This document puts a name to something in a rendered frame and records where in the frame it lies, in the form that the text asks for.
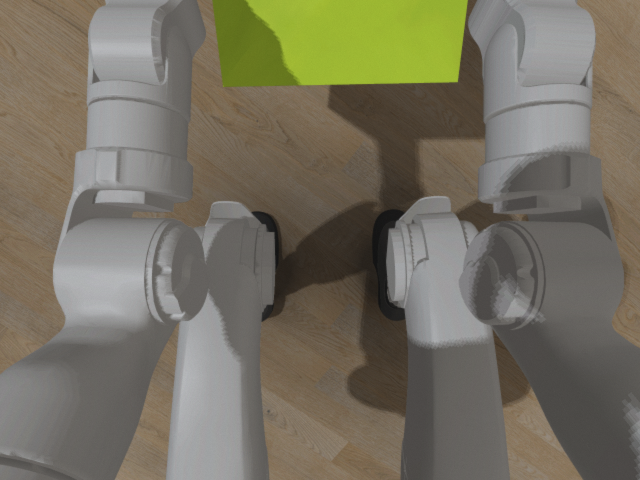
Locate carton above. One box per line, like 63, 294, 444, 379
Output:
212, 0, 468, 87

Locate right robot shin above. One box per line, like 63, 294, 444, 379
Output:
387, 196, 479, 308

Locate robot left foot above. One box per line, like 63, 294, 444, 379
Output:
251, 211, 279, 322

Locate robot left forearm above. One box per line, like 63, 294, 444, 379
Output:
53, 0, 206, 302

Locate right robot upper arm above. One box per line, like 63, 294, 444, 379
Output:
459, 221, 640, 480

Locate robot right forearm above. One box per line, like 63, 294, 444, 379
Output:
468, 0, 621, 258

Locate left robot upper arm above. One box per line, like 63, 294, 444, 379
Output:
0, 217, 210, 480

